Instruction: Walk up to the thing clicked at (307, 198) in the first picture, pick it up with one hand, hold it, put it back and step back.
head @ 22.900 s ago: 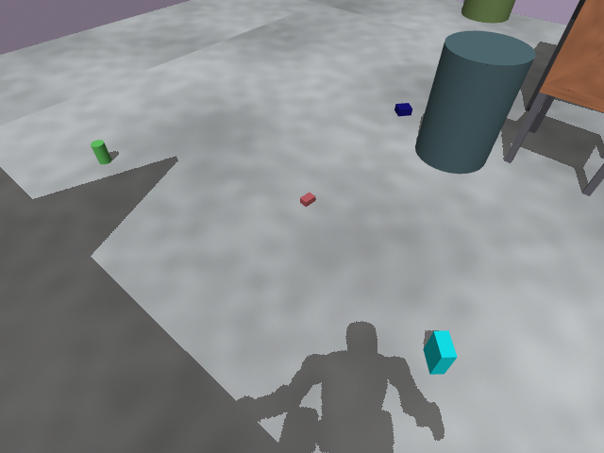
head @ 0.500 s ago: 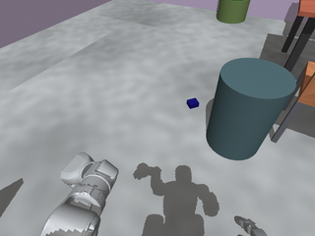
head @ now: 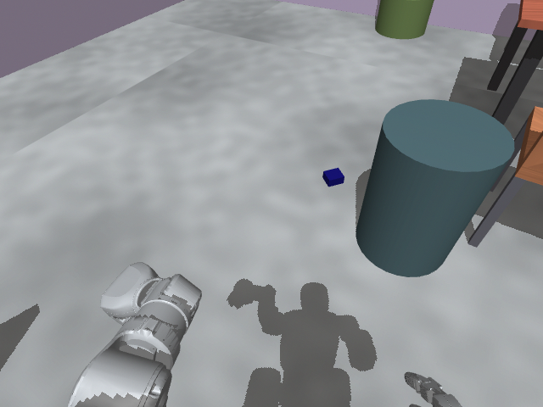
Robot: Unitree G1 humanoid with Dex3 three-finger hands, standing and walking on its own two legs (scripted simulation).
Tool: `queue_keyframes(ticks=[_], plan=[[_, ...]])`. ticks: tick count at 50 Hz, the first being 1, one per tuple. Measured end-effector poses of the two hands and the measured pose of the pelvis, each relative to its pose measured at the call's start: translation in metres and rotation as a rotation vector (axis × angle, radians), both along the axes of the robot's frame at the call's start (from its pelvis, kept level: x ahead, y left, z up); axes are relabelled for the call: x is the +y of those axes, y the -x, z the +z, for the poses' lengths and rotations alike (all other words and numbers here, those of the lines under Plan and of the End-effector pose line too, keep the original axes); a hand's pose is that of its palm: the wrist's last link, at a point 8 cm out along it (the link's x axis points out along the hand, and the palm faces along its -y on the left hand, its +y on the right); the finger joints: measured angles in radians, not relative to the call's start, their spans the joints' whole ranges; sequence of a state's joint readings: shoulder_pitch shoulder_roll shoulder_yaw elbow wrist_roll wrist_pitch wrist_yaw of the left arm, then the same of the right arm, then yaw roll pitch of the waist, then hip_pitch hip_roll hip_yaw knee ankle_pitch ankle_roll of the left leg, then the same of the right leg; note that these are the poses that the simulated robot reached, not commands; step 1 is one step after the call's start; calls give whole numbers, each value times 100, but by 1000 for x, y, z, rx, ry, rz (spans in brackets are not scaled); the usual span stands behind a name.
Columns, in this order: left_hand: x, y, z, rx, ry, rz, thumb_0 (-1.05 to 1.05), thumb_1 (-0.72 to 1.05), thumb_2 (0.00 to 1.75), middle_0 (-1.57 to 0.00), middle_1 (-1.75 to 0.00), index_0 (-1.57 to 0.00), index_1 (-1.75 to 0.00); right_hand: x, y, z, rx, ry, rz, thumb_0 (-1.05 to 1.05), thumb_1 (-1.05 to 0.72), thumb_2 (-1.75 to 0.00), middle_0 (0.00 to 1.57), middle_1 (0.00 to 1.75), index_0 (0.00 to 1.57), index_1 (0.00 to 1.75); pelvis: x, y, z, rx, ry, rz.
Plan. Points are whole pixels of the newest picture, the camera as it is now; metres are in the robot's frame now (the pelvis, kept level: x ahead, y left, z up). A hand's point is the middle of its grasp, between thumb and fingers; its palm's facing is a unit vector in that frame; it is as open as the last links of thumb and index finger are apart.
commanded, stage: crouch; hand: left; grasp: from above
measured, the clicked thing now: (156, 310) +0.32 +0.24 -0.09
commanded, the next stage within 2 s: none
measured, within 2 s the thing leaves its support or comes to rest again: rests again in 1.78 s
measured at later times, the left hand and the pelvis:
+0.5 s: hand (166, 334) +0.30 +0.23 -0.14, palm faces -0.29 -0.34 -0.89, open 7.3 cm; pelvis -0.02 +0.00 -0.04, yaw +0 degrees
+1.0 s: hand (198, 343) +0.37 +0.23 -0.39, palm faces -0.13 -0.38 -0.92, open 7.2 cm; pelvis -0.09 +0.01 -0.26, yaw -3 degrees
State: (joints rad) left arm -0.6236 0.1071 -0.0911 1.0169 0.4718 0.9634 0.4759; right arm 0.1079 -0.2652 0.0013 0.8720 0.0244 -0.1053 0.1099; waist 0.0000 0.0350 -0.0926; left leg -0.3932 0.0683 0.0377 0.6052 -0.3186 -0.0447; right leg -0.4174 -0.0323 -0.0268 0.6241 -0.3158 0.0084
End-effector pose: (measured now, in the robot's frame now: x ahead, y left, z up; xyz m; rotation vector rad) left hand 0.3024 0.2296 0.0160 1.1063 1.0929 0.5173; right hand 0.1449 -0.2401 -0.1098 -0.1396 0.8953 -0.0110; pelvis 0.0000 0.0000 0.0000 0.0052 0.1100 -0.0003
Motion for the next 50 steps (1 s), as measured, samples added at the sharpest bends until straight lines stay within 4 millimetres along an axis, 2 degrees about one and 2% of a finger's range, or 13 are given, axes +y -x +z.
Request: queue_keyframes(ticks=[7,12,18,23,30,36,42,50], plan=[[-2,-1,-3,16,-3,-11,2,35,47,-94,-49,-83,-47,-2,5,-3,15,-1,-11,1,-88,-89,20,30,20,30,-1,0,0,6,-1,0],[-4,1,-14,46,7,-24,2,36,47,-91,-52,-82,-47,-4,12,-5,31,5,-21,1,-87,-88,20,30,20,30,-2,1,-1,19,0,-1],[-4,4,-42,89,9,-66,2,37,46,-91,-52,-82,-47,-12,32,-12,69,30,-40,0,-86,-88,20,30,20,30,-3,6,-8,64,2,0],[-2,1,-79,94,-20,-108,3,38,44,-91,-52,-82,-46,-22,62,-31,131,72,-49,0,-86,-88,20,30,20,30,-4,16,-29,149,5,-1],[4,-3,-150,66,-76,-95,3,38,42,-93,-49,-84,-43,-33,114,-81,255,117,-50,0,-87,-88,20,30,20,30,-1,41,-80,276,12,-11],[6,-9,-221,24,-60,-25,4,39,41,-95,-45,-86,-40,-30,151,-144,353,120,-45,0,-87,-89,20,30,20,30,3,63,-138,393,21,-14],[0,-33,-284,-55,-21,-45,4,38,42,-96,-45,-87,-39,-23,177,-208,413,112,-60,0,-88,-89,20,30,20,30,6,81,-197,468,31,-19],[3,-62,-346,-76,-19,-89,4,38,40,-98,-43,-88,-37,-15,211,-274,475,88,-96,0,-89,-89,20,30,20,30,9,93,-263,527,42,-25]])
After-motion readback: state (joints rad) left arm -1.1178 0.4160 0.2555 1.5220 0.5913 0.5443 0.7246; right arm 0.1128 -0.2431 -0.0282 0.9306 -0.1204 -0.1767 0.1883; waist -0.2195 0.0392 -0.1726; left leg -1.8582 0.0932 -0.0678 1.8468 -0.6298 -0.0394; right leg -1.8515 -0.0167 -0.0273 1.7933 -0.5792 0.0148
